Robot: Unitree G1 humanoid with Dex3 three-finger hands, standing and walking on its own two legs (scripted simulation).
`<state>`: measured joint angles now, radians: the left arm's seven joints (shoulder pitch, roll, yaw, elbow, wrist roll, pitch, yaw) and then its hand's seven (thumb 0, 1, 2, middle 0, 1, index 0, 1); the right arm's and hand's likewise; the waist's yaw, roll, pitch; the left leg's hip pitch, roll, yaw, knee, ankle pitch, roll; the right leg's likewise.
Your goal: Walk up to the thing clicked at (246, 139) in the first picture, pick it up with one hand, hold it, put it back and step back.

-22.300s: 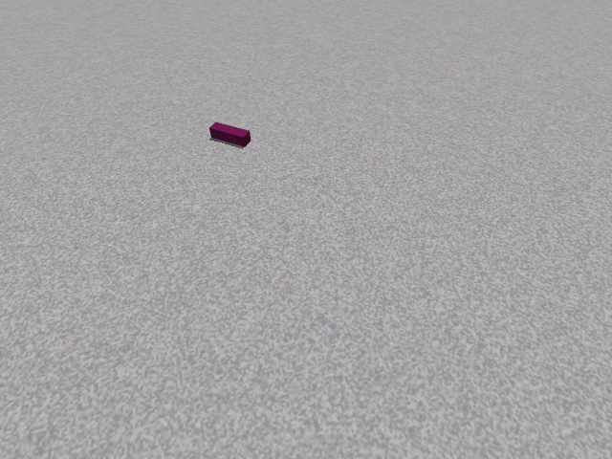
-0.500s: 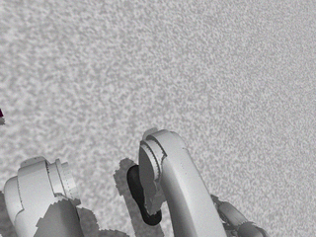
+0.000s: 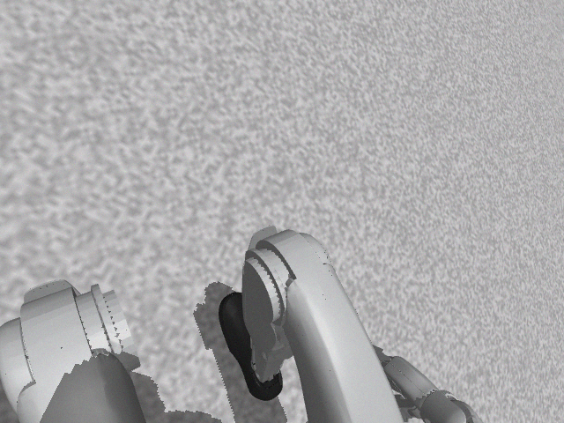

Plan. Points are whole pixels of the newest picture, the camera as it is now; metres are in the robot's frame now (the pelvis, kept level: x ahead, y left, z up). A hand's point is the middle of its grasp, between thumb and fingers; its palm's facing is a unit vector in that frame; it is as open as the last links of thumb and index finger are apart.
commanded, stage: rest palm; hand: left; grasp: from above
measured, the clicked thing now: out of the picture +0.42 +0.39 -0.27
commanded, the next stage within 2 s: close in 0.08 s
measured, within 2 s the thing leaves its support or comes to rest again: neither
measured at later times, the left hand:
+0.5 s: hand out of the picture +0.40 +0.38 -0.25, palm faces -0.43 -0.19 -0.88, open 13.3 cm
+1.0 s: hand out of the picture +0.40 +0.38 -0.25, palm faces -0.43 -0.18 -0.88, open 11.5 cm
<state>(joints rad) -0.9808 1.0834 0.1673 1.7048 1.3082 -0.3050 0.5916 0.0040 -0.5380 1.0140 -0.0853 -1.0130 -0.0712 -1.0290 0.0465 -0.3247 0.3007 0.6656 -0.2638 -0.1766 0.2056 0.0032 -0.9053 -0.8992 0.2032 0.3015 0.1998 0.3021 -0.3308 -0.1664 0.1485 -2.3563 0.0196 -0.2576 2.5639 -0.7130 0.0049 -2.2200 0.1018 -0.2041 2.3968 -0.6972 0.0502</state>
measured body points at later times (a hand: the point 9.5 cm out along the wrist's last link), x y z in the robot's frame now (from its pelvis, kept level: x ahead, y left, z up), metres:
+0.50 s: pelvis +0.00 +0.00 +0.00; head +0.26 +0.15 +0.33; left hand +0.42 +0.39 -0.20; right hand +0.10 -0.25 -0.06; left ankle +0.06 +0.12 -0.27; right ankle +0.11 -0.11 -0.27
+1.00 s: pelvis +0.00 +0.00 +0.00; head +0.26 +0.15 +0.33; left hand +0.42 +0.38 -0.20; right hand +0.10 -0.25 -0.06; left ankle +0.06 +0.12 -0.27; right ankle +0.11 -0.11 -0.27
